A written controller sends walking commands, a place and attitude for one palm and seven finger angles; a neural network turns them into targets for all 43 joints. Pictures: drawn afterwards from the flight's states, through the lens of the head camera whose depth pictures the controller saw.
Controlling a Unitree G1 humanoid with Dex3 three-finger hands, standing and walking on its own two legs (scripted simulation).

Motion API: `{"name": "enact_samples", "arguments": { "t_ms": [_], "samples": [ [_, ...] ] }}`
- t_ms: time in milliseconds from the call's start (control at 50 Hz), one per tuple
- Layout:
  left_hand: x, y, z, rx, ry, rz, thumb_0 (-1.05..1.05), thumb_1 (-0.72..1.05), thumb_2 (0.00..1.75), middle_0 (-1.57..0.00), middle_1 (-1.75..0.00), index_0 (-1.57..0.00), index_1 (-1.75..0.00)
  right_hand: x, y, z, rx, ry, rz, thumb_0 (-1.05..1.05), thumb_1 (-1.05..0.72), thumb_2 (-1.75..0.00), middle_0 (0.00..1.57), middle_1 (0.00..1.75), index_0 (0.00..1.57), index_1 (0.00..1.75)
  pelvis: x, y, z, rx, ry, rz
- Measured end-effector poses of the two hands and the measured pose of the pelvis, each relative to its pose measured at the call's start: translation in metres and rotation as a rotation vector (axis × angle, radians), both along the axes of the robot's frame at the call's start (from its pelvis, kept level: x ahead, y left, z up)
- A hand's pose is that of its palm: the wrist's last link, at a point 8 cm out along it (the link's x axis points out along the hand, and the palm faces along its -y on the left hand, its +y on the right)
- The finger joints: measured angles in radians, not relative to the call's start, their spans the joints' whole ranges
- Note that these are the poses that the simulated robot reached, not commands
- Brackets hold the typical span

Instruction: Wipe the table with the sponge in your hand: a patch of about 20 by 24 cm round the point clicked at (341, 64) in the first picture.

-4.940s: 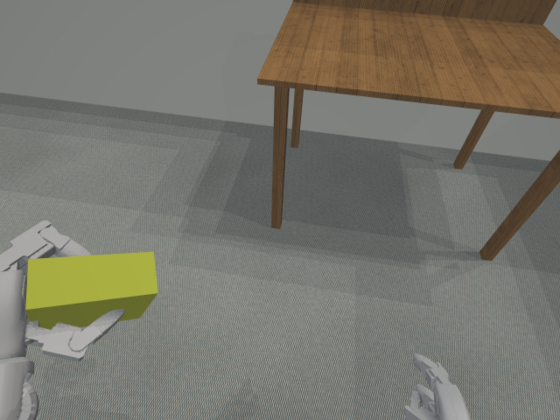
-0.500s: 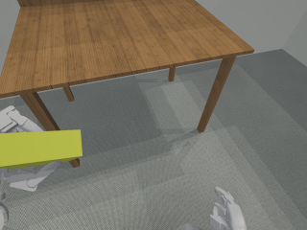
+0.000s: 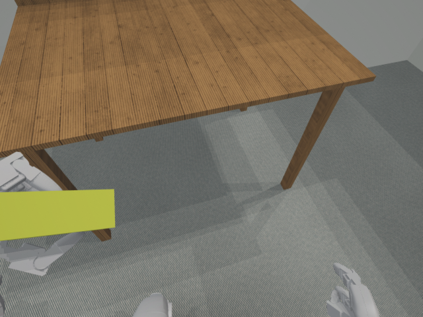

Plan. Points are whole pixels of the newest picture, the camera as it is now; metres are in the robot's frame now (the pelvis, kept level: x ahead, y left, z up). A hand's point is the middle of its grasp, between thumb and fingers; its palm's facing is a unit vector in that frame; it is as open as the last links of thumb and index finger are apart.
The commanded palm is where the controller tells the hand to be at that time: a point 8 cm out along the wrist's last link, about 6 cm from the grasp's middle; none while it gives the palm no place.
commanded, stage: take the last steps up to it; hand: left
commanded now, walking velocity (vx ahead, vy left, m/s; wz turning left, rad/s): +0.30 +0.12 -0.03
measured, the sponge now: (72, 214) +0.22 +0.19 +0.16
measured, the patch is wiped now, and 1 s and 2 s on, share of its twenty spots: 0.00 0.00 0.00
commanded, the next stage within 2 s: come to a stop and stand still in 0.90 s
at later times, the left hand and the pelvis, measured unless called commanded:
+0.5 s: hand (41, 145) +0.32 +0.27 +0.18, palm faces +0.37 -0.75 -0.55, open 9.1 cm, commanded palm +0.27 +0.31 +0.18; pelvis +0.10 +0.04 -0.01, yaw -2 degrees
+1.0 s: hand (23, 109) +0.40 +0.33 +0.17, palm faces +0.40 -0.81 -0.42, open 9.1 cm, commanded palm +0.34 +0.36 +0.18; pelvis +0.16 +0.09 -0.01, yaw -3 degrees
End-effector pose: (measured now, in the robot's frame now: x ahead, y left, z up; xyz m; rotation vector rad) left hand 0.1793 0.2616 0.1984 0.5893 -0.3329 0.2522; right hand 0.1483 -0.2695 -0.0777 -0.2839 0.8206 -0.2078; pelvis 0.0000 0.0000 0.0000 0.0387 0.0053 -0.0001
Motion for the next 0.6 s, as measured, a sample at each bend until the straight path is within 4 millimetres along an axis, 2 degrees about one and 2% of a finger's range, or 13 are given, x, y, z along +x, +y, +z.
{"name": "enact_samples", "arguments": {
  "t_ms": [60,100,200,240,280,360,420,500,600],
  "samples": [
    [0.011,0.023,0.005,0.018,-0.04,0.016,-0.01,-0.43,1.05,-0.85,-1.39,-0.85,-1.39,0.013,0.013,0.002,-0.018,-0.022,-0.021,0.01,-0.9,-0.9,0.2,0.3,0.19,0.3,0.018,0.018,-0.004,-0.011,-0.003,-0.008],
    [0.021,0.042,0.001,0.012,-0.074,0.034,-0.01,-0.43,1.05,-0.85,-1.39,-0.85,-1.39,0.023,0.026,-0.002,-0.023,-0.048,-0.04,0.01,-0.9,-0.9,0.2,0.3,0.19,0.3,0.031,0.032,-0.012,-0.025,-0.01,-0.016],
    [0.054,0.074,-0.018,-0.064,-0.067,0.1,-0.01,-0.43,1.05,-0.85,-1.39,-0.85,-1.39,0.043,0.075,-0.01,0.07,-0.059,-0.042,0.01,-0.9,-0.9,0.2,0.3,0.19,0.3,0.049,0.046,-0.012,-0.028,-0.02,-0.027],
    [0.064,0.074,-0.021,-0.097,-0.048,0.101,-0.01,-0.43,1.05,-0.85,-1.39,-0.85,-1.39,0.05,0.095,-0.011,0.119,-0.061,-0.02,0.01,-0.9,-0.9,0.2,0.3,0.19,0.3,0.054,0.048,-0.009,-0.036,-0.016,-0.031],
    [0.071,0.066,-0.019,-0.112,-0.036,0.074,-0.01,-0.43,1.05,-0.85,-1.39,-0.85,-1.39,0.056,0.111,-0.012,0.161,-0.064,0.003,0.01,-0.9,-0.9,0.2,0.3,0.2,0.3,0.06,0.05,-0.006,-0.038,-0.011,-0.037],
    [0.08,0.044,-0.004,-0.064,-0.027,-0.003,-0.01,-0.43,1.05,-0.85,-1.39,-0.85,-1.39,0.068,0.129,-0.019,0.216,-0.059,0.038,0.01,-0.9,-0.9,0.21,0.3,0.2,0.3,0.073,0.05,-0.004,-0.037,-0.005,-0.037],
    [0.088,0.037,0.006,0.021,-0.016,-0.003,-0.01,-0.43,1.05,-0.85,-1.39,-0.85,-1.38,0.077,0.127,-0.029,0.241,-0.045,0.038,0.01,-0.9,-0.9,0.21,0.3,0.2,0.3,0.084,0.043,-0.007,-0.028,-0.003,-0.04],
    [0.101,0.041,0.002,0.06,0.008,0.065,-0.01,-0.43,1.05,-0.85,-1.38,-0.85,-1.38,0.091,0.106,-0.048,0.234,-0.008,0.023,0.01,-0.89,-0.9,0.21,0.3,0.2,0.3,0.097,0.036,-0.015,-0.033,-0.012,-0.034],
    [0.116,0.049,-0.021,-0.047,0.095,0.133,-0.01,-0.43,1.05,-0.85,-1.38,-0.85,-1.38,0.1,0.07,-0.037,0.159,0.037,-0.003,0.01,-0.9,-0.9,0.21,0.3,0.2,0.3,0.111,0.035,-0.004,-0.002,-0.012,-0.037]
  ]
}}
